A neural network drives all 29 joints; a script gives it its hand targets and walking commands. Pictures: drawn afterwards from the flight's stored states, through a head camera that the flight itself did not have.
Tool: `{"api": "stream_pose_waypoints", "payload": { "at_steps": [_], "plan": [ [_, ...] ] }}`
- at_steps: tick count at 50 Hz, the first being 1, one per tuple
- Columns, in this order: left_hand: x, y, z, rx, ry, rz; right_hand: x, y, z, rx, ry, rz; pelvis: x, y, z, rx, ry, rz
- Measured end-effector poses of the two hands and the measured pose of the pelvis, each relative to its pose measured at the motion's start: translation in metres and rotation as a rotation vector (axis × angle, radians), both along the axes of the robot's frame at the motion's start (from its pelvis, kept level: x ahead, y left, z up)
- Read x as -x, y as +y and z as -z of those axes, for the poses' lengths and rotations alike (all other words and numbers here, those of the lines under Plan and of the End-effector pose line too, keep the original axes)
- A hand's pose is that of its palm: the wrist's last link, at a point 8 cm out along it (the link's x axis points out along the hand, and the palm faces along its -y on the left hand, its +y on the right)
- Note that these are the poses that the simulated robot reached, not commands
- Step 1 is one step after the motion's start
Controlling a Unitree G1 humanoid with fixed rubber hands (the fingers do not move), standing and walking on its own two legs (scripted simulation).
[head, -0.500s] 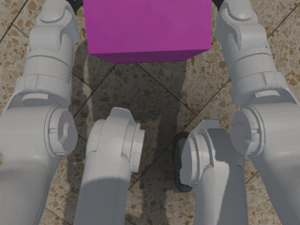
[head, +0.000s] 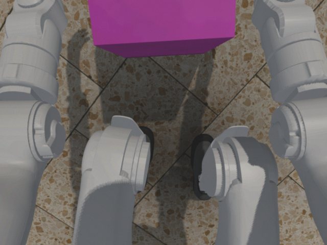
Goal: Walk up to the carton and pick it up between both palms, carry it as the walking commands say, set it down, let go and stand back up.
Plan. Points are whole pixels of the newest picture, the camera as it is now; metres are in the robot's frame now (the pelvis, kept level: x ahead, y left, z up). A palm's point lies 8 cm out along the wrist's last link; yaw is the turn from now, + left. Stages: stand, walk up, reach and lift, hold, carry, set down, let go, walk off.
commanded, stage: set down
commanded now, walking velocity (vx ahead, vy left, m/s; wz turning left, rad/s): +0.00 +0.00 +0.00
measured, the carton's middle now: out of the picture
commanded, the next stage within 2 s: let go in 1.36 s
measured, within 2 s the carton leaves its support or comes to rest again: neither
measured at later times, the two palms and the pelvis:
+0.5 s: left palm out of the picture +0.54 +0.26 -0.04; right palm out of the picture +0.59 -0.12 -0.04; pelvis -0.01 +0.00 +0.08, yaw +1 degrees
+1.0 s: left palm out of the picture +0.54 +0.26 +0.11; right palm out of the picture +0.59 -0.13 +0.10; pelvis -0.02 +0.00 +0.20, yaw +1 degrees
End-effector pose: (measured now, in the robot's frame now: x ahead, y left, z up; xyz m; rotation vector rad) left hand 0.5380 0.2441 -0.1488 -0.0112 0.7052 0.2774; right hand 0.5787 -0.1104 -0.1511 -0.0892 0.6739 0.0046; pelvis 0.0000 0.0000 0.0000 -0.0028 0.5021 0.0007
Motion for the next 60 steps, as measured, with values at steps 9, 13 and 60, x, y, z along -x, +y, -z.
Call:
{"api": "stream_pose_waypoints", "payload": {
  "at_steps": [9,13,60],
  "plan": [
    [-0.009,-0.001,-0.019,0.000,-0.072,0.011,-0.008,-0.018,-0.021,0.006,-0.063,0.027,0.003,0.001,-0.004,0.006,0.001,-0.006],
    [-0.014,-0.001,-0.043,0.005,-0.102,0.011,-0.011,-0.019,-0.043,0.010,-0.072,0.028,0.005,-0.001,-0.016,0.010,0.001,-0.010],
    [-0.001,0.011,-0.315,0.000,-0.100,0.030,-0.006,-0.028,-0.316,0.024,-0.067,0.018,0.014,-0.001,-0.262,0.014,-0.015,-0.027]
  ]
}}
